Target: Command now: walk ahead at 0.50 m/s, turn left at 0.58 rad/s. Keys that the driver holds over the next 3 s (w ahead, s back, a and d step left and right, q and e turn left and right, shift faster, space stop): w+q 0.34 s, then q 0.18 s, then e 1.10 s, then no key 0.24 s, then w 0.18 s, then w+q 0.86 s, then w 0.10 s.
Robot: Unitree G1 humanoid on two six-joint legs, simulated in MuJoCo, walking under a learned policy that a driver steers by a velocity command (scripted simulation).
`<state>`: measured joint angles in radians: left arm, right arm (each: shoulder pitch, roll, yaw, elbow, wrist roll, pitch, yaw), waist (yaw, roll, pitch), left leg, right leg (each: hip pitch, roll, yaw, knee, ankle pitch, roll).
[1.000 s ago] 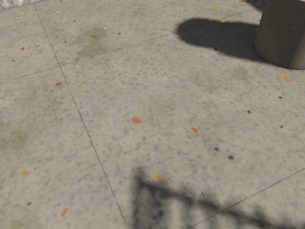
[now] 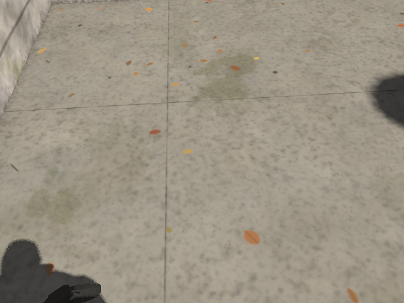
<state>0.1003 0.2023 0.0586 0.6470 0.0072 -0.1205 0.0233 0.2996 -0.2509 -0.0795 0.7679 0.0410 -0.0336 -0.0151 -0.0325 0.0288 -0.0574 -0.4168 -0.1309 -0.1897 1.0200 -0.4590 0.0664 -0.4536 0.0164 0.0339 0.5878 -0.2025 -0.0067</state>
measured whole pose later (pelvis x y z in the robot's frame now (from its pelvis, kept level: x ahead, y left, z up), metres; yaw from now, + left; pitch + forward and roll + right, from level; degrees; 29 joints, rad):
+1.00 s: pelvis +0.36 +0.07 +0.00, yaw +13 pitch +3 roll +2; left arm 0.15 0.28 0.06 0.71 0.00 -0.01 -0.01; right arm 0.12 -0.27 -0.07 0.77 -0.01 0.02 -0.04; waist 0.01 0.01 0.02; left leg -0.31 -0.02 0.05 0.68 -0.40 0.01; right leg -0.39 0.01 -0.01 0.58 -0.25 -0.04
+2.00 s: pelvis +0.36 +0.07 +0.02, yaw -15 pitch +1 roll +1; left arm 0.23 0.25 0.03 0.65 0.00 0.00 0.01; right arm 0.21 -0.31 -0.07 0.79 0.01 0.00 -0.01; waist -0.01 0.03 0.01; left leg -0.43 0.05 0.02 0.94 -0.44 -0.02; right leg -0.20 0.01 0.03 0.43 -0.26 -0.04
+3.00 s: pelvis +0.83 +0.09 +0.01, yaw +13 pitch +2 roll -2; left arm 0.13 0.27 0.06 0.67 0.01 -0.11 -0.02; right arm 0.35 -0.30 -0.05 0.75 0.02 -0.02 -0.02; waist -0.03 0.03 0.04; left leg -0.37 -0.04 -0.11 1.20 -0.41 0.02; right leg -0.34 0.06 -0.03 0.47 -0.16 -0.03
